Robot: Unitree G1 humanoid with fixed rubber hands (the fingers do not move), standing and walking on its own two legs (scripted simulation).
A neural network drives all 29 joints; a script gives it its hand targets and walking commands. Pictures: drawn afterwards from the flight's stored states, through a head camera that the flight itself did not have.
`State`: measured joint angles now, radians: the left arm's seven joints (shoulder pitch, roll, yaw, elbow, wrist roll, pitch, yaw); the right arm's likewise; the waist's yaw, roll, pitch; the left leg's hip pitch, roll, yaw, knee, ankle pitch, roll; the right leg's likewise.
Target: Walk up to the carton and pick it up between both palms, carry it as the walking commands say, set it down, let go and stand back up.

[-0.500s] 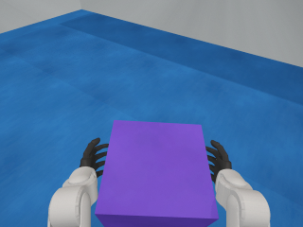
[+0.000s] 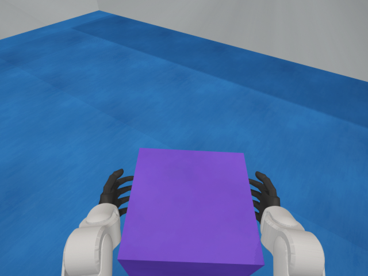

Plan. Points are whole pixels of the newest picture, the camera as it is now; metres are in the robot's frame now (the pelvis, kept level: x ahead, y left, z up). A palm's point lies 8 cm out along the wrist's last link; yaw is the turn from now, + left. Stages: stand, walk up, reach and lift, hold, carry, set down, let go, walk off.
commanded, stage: carry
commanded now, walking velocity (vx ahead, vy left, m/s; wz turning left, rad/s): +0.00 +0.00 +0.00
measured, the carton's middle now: (187, 223) +0.25 +0.00 +0.01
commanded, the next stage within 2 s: hold in 0.70 s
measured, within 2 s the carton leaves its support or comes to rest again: neither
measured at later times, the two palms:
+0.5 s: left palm (112, 208) +0.25 +0.15 +0.07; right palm (266, 210) +0.25 -0.15 +0.07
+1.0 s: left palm (115, 214) +0.26 +0.15 +0.02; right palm (256, 222) +0.25 -0.15 +0.01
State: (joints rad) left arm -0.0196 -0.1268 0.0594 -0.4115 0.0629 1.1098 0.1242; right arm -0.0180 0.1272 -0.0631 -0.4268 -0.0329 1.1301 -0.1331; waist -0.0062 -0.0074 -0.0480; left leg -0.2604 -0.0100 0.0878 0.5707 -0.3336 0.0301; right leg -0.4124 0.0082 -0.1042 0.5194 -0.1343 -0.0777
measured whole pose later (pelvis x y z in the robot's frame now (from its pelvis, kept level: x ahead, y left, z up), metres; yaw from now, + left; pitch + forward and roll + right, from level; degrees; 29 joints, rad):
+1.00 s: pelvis +0.00 +0.00 +0.00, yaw +0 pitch +1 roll +1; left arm -0.02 -0.06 0.04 -0.04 0.08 0.71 0.09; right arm 0.00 0.12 -0.05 -0.09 -0.07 0.75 -0.12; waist -0.02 0.03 0.03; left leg -0.24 -0.01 0.09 0.57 -0.34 0.04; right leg -0.39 0.01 -0.10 0.52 -0.14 -0.07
